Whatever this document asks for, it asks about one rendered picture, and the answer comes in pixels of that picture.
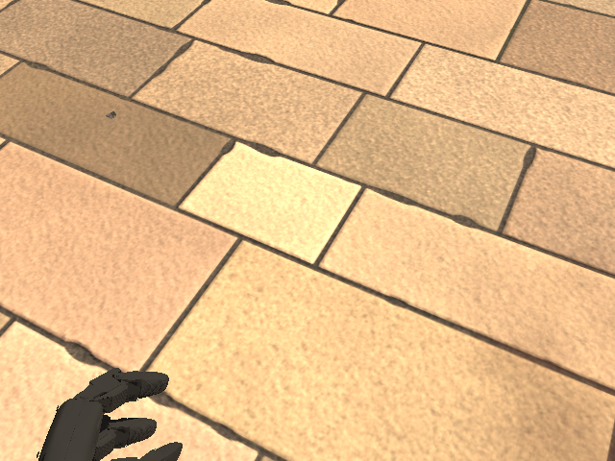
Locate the left robot hand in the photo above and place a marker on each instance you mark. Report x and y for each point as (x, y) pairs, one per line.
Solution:
(81, 432)

